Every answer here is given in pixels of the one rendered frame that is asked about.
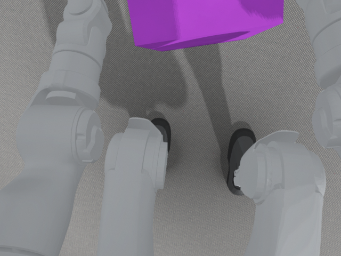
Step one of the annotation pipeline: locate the carton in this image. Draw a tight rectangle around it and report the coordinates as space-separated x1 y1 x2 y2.
127 0 284 51

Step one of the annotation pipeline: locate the left robot shin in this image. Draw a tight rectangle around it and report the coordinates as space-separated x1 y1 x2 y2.
104 117 161 174

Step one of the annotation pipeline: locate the robot right forearm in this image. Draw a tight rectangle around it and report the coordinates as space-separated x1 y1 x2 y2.
296 0 341 89

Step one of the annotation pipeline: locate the robot right foot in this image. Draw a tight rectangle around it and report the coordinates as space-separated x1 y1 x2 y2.
226 128 256 196

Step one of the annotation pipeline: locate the robot left forearm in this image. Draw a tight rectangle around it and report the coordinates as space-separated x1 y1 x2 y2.
16 0 112 153

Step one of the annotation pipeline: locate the left robot upper arm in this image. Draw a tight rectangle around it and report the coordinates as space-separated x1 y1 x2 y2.
0 105 104 256

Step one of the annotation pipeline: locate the right robot upper arm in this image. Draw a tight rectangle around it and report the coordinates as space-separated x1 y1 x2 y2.
312 83 341 158

